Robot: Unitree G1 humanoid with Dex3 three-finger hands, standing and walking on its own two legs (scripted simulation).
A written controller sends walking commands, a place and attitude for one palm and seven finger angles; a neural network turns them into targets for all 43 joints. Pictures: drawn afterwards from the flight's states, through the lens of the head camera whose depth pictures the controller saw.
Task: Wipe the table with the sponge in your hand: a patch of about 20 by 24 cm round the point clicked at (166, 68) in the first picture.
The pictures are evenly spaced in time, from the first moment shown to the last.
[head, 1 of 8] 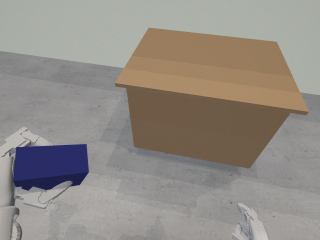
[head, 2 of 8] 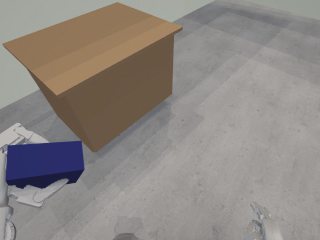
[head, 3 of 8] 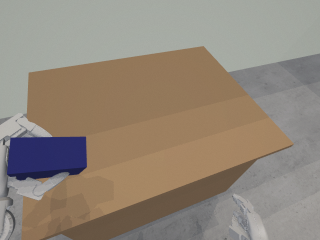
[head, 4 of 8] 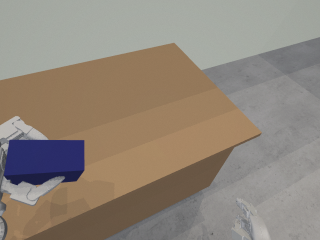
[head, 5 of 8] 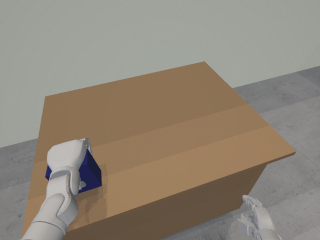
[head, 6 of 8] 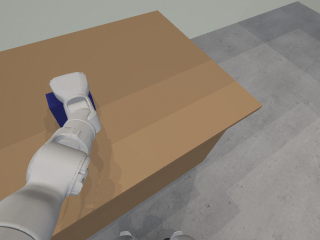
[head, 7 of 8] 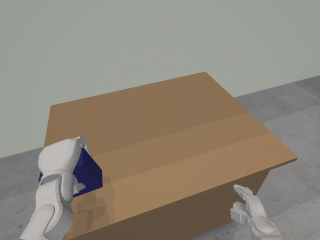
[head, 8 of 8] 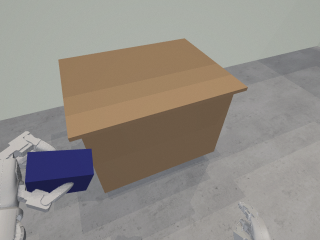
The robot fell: no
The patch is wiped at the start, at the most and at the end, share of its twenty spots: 0.00 1.00 1.00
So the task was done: yes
